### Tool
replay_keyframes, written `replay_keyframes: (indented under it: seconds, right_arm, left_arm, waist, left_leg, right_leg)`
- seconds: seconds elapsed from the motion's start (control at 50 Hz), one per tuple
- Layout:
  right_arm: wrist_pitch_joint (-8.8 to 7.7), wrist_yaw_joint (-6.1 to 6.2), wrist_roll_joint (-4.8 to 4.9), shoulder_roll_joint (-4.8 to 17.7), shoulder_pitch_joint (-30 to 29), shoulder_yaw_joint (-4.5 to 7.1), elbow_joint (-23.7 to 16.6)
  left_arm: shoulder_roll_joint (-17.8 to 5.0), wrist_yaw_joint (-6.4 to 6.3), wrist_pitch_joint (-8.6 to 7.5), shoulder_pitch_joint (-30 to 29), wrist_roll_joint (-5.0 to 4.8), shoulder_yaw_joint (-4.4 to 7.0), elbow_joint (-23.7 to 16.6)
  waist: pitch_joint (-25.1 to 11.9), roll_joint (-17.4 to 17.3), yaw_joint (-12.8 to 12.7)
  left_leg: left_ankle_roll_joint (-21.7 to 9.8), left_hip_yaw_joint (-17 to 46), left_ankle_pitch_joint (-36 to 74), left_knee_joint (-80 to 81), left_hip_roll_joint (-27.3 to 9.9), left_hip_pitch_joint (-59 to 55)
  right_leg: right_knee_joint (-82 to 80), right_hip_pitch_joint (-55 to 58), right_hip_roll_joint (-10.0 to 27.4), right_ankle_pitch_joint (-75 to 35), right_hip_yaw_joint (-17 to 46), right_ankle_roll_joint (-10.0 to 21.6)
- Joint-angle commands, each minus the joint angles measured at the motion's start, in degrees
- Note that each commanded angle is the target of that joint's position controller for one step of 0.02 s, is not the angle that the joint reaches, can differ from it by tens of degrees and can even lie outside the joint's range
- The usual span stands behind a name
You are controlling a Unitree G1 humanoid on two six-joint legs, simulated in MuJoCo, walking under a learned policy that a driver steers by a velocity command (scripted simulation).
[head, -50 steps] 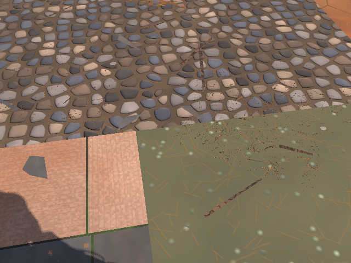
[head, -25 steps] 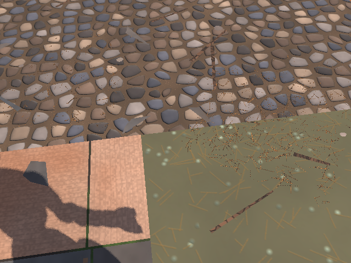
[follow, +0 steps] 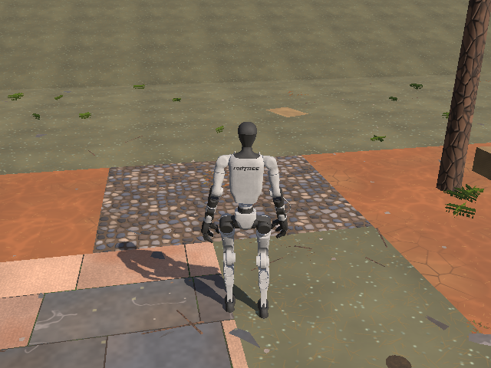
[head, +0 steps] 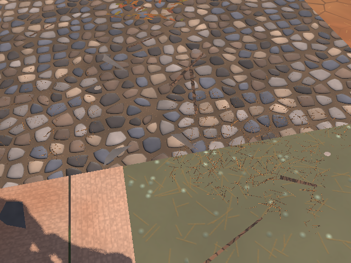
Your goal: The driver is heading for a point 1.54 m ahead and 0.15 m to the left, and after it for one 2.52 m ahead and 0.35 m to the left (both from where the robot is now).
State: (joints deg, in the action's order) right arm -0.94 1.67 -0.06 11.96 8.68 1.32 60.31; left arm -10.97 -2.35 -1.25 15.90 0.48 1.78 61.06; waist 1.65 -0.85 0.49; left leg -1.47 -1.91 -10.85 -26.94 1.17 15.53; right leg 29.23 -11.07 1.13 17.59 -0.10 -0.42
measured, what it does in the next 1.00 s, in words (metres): walks ahead: left foot, then right foot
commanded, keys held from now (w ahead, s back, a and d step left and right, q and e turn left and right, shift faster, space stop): no key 0.20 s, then w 0.80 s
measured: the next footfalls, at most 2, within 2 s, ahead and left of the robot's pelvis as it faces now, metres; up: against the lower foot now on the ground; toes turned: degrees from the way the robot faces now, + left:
left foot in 0.48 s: +0.15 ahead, +0.12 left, +0.00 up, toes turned +4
right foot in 1.00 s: +0.53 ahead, -0.09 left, +0.00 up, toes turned -2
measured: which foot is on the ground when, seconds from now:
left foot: down 0.00-0.28, up 0.30-0.46, down 0.48-1.00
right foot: down 0.00-0.50, up 0.52-0.98, down 1.00-1.00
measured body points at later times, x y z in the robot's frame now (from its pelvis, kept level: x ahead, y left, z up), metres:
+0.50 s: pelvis +0.09 +0.02 -0.01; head +0.10 +0.04 +0.44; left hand +0.03 +0.28 -0.17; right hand +0.18 -0.24 -0.14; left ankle +0.11 +0.12 -0.74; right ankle -0.02 -0.12 -0.73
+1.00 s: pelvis +0.33 +0.01 -0.02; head +0.37 +0.01 +0.43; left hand +0.57 +0.23 -0.11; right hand +0.23 -0.24 -0.16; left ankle +0.11 +0.12 -0.73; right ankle +0.49 -0.08 -0.74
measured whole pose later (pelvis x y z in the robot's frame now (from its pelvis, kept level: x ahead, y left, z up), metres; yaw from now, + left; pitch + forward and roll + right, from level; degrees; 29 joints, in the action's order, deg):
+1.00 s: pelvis +0.33 +0.01 -0.02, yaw +1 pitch +2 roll +0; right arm -3.7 0.8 0.3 12.7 27.5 2.7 63.8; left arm -11.9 2.6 -5.8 -4.1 -1.7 2.6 48.0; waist 2.5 0.8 4.2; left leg -0.4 -2.8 -27.0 -16.8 -0.1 -10.6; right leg 29.4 -30.0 0.5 1.9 -3.7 6.2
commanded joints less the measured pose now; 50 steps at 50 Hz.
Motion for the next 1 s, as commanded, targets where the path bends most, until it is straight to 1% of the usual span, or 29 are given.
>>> replay_keyframes:
  seconds: [0.02,0.2,0.22,0.24,0.26,0.28,0.3,0.32,0.36,0.4,0.42,0.46,0.48,0.5,0.52,0.54,0.56,0.58,0.6,0.62,0.64,0.7,0.76,0.84,0.9,0.94,0.96,0.98,1.0]
  right_arm:
    - [-0.57,0.17,0.27,5.5,0.1,1.03,-1.3]
    - [0.59,0.46,0.55,5.7,1.1,1.28,0.7]
    - [0.73,0.48,0.54,5.1,2.1,1.18,1.5]
    - [0.89,0.5,0.77,5.0,2.2,1.27,1.8]
    - [0.89,0.45,1.01,5.1,1.9,1.45,1.8]
    - [0.52,0.32,1.02,5.0,0.4,1.49,1.2]
    - [-0.34,0.06,1.2,4.6,-2.1,1.4,-0.1]
    - [-1.39,-0.33,1.58,4.0,-4.3,1.21,-1.4]
    - [-3.27,-1.19,2.05,4.6,-6.7,1.39,-3.0]
    - [-4.42,-2.03,2.45,5.3,-6.6,1.65,-3.5]
    - [-4.69,-2.34,2.52,5.1,-5.4,1.82,-3.0]
    - [-4.49,-2.58,2.25,4.9,4.1,2.78,1.4]
    - [-4.06,-2.42,2.06,6.5,10.9,3.9,3.6]
    - [-3.96,-1.94,1.77,10.9,19.0,5.35,4.9]
    - [-4.44,-2.32,1.42,15.7,25.0,5.91,5.5]
    - [-5.43,-2.44,0.66,11.1,19.7,4.11,4.6]
    - [-6.1,-2.56,0.76,8.3,14.3,3.19,2.8]
    - [-6.42,-2.91,0.69,6.8,10.6,2.5,1.5]
    - [-6.49,-3.21,0.56,6.4,9.0,2.1,0.8]
    - [-6.23,-3.22,0.32,5.2,9.1,1.6,0.8]
    - [-5.94,-3.03,0.16,5.1,10.5,1.44,1.1]
    - [-5.42,-1.87,0.06,7.2,14.1,1.48,1.8]
    - [-4.85,-0.96,-0.17,8.0,14.6,1.49,1.0]
    - [-4.63,-0.7,0.4,8.3,18.5,1.79,1.5]
    - [-4.08,-0.62,0.86,8.4,20.0,2.23,2.1]
    - [-3.69,-0.55,0.72,9.7,18.6,2.81,1.5]
    - [-3.4,-0.53,0.54,10.6,17.9,3.16,1.2]
    - [-2.9,-0.58,0.31,10.7,16.7,3.23,0.8]
    - [-2.72,-0.72,0.04,10.0,15.6,2.79,-0.1]
  left_arm:
    - [-5.4,0.22,-1.15,3.2,-0.3,0.99,-0.6]
    - [-5.2,0.32,-0.44,4.1,-0.46,0.93,0.0]
    - [-4.7,0.31,-0.33,5.4,-0.52,0.9,0.7]
    - [-5.4,0.24,-0.13,6.0,-0.85,1.19,1.1]
    - [-6.6,0.14,-0.01,6.0,-1.2,1.67,0.9]
    - [-8.0,0.04,-0.14,6.8,-1.51,2.15,0.6]
    - [-9.6,0.01,-0.62,8.3,-1.93,2.67,0.5]
    - [-11.1,-0.03,-1.35,8.6,-2.15,3.24,0.4]
    - [-10.1,0.12,-3.03,9.1,-1.45,3.29,0.2]
    - [-9.4,0.58,-3.56,7.8,-1.8,3.33,-0.6]
    - [-9.5,0.82,-3.35,6.4,-2.15,3.38,-1.2]
    - [-10.1,1.3,-2.66,3.4,-2.27,3.45,-2.2]
    - [-10.1,1.33,-2.77,2.5,-1.94,3.29,-2.7]
    - [-7.4,1.46,-3.1,-0.1,-1.48,2.46,-4.2]
    - [-2.6,1.19,-4.16,0.6,-1.62,1.32,-6.5]
    - [-5.0,1.31,-5.07,-0.9,-3.1,1.94,-7.0]
    - [-6.2,1.73,-5.71,-1.9,-3.91,2.11,-7.5]
    - [-6.7,1.73,-5.93,-1.7,-3.6,2.37,-7.1]
    - [-7.2,1.58,-5.94,-2.0,-2.8,2.89,-7.0]
    - [-7.6,1.7,-5.58,-1.8,-2.33,3.36,-6.9]
    - [-6.9,1.93,-5.14,-1.5,-2.3,3.44,-6.8]
    - [-5.2,2.17,-3.99,-6.3,-1.85,3.21,-8.7]
    - [-4.1,2.48,-3.92,-14.4,-1.73,2.42,-11.9]
    - [-4.1,3.62,-4.2,-22.1,-2.11,1.6,-14.3]
    - [-4.8,4.72,-4.73,-25.3,-2.37,1.39,-16.3]
    - [-6.7,5.18,-5.07,-23.2,-2.37,2.05,-16.4]
    - [-8.4,5.07,-5.06,-19.5,-2.3,2.84,-15.7]
    - [-10.6,4.77,-4.94,-11.2,-2.31,4.07,-13.4]
    - [-13.2,4.22,-4.62,-0.7,-2.19,5.31,-10.4]
  waist:
    - [-1.5,3.1,-0.4]
    - [-1.8,1.3,-0.5]
    - [-3.1,1.5,-0.6]
    - [-2.1,2.5,-0.7]
    - [-0.1,4.4,-0.9]
    - [2.9,6.5,-1.7]
    - [6.0,8.7,-2.8]
    - [9.1,10.3,-3.3]
    - [11.1,9.4,-3.3]
    - [9.2,7.8,-2.5]
    - [7.8,7.2,-1.4]
    - [4.0,6.9,3.1]
    - [1.2,5.7,6.1]
    - [-1.3,-4.7,9.7]
    - [-6.1,-19.0,9.8]
    - [-2.6,-10.9,6.7]
    - [1.4,-7.0,4.6]
    - [2.5,-3.6,2.8]
    - [3.1,-2.0,1.8]
    - [2.6,-2.3,1.0]
    - [2.2,-3.3,0.8]
    - [3.3,-2.1,1.0]
    - [5.0,-2.0,2.2]
    - [6.9,-2.6,4.2]
    - [7.5,-2.8,3.7]
    - [4.5,-4.1,1.1]
    - [1.1,-5.6,-1.2]
    - [-4.0,-6.4,-5.7]
    - [-10.2,-6.0,-10.3]
  left_leg:
    - [-1.9,3.2,8.4,2.1,-2.9,-5.3]
    - [-1.3,3.4,14.1,0.8,-3.2,-7.6]
    - [-1.2,2.4,9.0,0.5,-2.3,-8.1]
    - [-1.3,0.8,0.4,-1.2,-0.8,-6.7]
    - [-1.3,-1.1,-9.8,-4.0,1.0,-3.3]
    - [-1.3,-2.0,-15.7,-7.4,1.8,2.5]
    - [-1.5,-2.6,-16.4,-11.8,1.5,8.9]
    - [-2.3,-1.3,-15.0,-15.7,-0.4,13.5]
    - [-3.5,1.9,-17.7,-21.1,-4.0,21.8]
    - [-4.1,2.2,-18.3,-16.9,-5.7,21.5]
    - [-4.0,0.4,-15.0,-11.8,-4.9,15.8]
    - [-2.8,-5.3,-2.3,-4.6,0.8,-6.4]
    - [-3.1,-4.4,-1.4,-4.4,1.5,-15.8]
    - [-6.7,10.7,-7.5,3.3,-8.3,-23.1]
    - [-15.6,39.7,-13.5,15.8,-22.2,-30.0]
    - [-16.2,42.9,-17.3,16.7,-24.0,-26.5]
    - [-14.2,35.8,-15.1,16.1,-22.5,-22.9]
    - [-12.1,28.5,-10.0,16.4,-19.9,-19.8]
    - [-10.7,23.0,-4.0,17.0,-17.9,-17.4]
    - [-9.3,17.9,1.2,17.5,-15.5,-15.8]
    - [-8.9,15.0,5.8,17.8,-14.3,-15.2]
    - [-9.7,10.8,15.2,19.3,-13.7,-14.9]
    - [-9.3,7.5,16.1,21.0,-12.5,-12.9]
    - [-9.0,4.9,14.5,22.3,-12.6,-13.6]
    - [-8.6,4.2,18.9,19.7,-15.0,-19.8]
    - [-7.6,3.4,32.1,14.7,-16.0,-23.1]
    - [-7.0,3.0,42.8,9.9,-16.0,-24.2]
    - [-5.9,1.6,50.8,0.3,-14.5,-23.0]
    - [-4.1,0.6,46.0,-13.0,-12.2,-14.0]
  right_leg:
    - [-6.8,-2.6,2.1,-9.5,2.2,1.5]
    - [-6.5,-0.7,1.8,-17.0,1.6,2.0]
    - [-7.1,0.1,1.4,-11.7,1.2,2.3]
    - [-7.8,-0.3,1.3,-3.3,1.7,3.4]
    - [-9.2,-1.1,2.4,7.2,4.1,5.3]
    - [-12.1,-1.1,5.7,17.4,9.1,7.9]
    - [-16.1,0.1,11.0,24.3,16.3,10.9]
    - [-18.8,0.6,16.1,25.4,22.9,13.7]
    - [-18.9,5.3,20.0,14.1,26.0,15.5]
    - [-16.9,8.8,18.5,4.6,20.9,13.4]
    - [-16.1,6.8,16.1,3.1,16.7,11.8]
    - [-11.6,-5.2,10.2,-1.6,8.7,9.0]
    - [-5.4,-9.9,7.6,-8.6,5.4,7.4]
    - [13.5,-16.9,2.0,-10.4,-1.4,3.6]
    - [32.9,-28.3,-5.1,11.8,-1.6,1.0]
    - [43.1,-33.6,-1.8,13.7,5.8,2.4]
    - [45.1,-36.4,1.1,8.1,6.4,4.4]
    - [43.5,-35.3,3.8,2.3,5.3,5.2]
    - [40.2,-33.7,5.5,-1.8,4.6,5.3]
    - [37.5,-30.7,6.4,-4.3,3.8,5.2]
    - [35.3,-29.1,6.6,-5.6,2.8,4.7]
    - [28.9,-31.4,6.5,-9.3,0.7,2.2]
    - [16.6,-31.2,5.5,-16.0,-0.5,1.0]
    - [6.0,-27.5,3.1,-21.7,-2.7,1.7]
    - [1.9,-28.2,2.6,-19.9,-2.0,3.7]
    - [0.6,-23.0,0.7,-16.6,-2.9,5.5]
    - [1.2,-17.3,-1.2,-14.7,-4.0,6.6]
    - [1.1,-6.9,-3.2,-14.2,-5.3,8.1]
    - [2.1,9.5,-0.6,-14.9,-2.1,10.3]
Velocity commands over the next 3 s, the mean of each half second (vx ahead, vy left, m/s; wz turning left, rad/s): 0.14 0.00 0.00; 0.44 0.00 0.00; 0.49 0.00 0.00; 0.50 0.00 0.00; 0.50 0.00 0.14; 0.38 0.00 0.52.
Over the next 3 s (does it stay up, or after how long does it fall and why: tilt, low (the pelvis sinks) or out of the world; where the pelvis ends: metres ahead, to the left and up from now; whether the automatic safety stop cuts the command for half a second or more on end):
stays up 1.43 0.10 0.01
